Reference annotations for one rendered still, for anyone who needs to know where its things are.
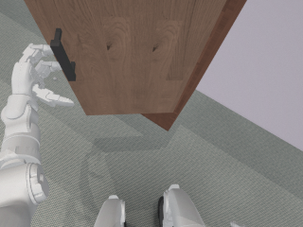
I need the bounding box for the robot thigh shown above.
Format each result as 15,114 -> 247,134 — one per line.
94,198 -> 126,227
163,188 -> 205,227

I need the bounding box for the cupboard door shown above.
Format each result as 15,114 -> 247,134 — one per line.
24,0 -> 226,115

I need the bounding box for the robot right thigh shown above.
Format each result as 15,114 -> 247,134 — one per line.
163,188 -> 205,227

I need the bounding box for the robot left upper arm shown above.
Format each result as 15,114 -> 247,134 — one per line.
0,163 -> 49,227

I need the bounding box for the left robot forearm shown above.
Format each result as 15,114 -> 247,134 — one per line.
0,94 -> 42,170

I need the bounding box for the robot left hand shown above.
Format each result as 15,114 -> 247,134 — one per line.
11,43 -> 75,107

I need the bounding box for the handle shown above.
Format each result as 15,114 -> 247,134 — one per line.
50,27 -> 77,81

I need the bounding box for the robot left thigh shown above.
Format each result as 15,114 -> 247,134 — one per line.
94,198 -> 126,227

